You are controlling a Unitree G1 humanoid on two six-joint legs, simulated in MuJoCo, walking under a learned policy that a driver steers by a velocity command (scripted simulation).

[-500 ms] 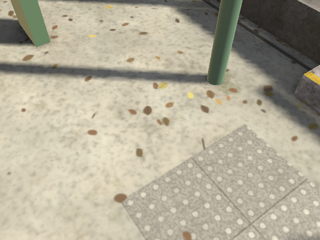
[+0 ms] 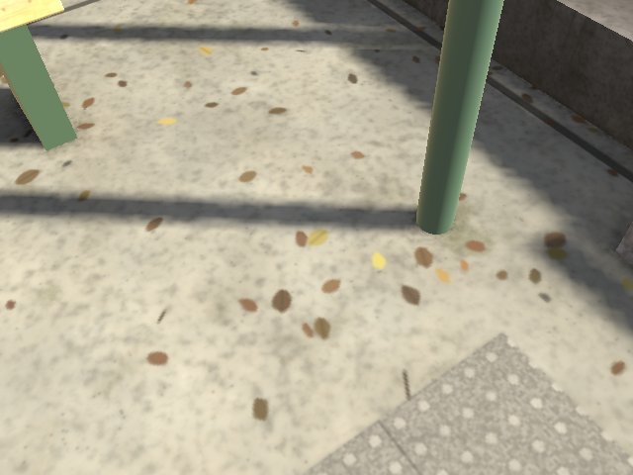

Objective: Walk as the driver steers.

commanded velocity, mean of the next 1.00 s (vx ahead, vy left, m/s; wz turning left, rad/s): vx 0.19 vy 0.00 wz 0.09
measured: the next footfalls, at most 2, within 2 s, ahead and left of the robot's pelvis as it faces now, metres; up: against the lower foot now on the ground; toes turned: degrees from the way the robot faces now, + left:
left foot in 0.38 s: +0.37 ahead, +0.15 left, +0.00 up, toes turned +8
right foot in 0.70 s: +0.34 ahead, -0.10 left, +0.00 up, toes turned +4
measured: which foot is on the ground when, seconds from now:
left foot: up 0.00-0.36, down 0.38-1.00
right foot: down 0.00-0.40, up 0.42-0.68, down 0.70-1.00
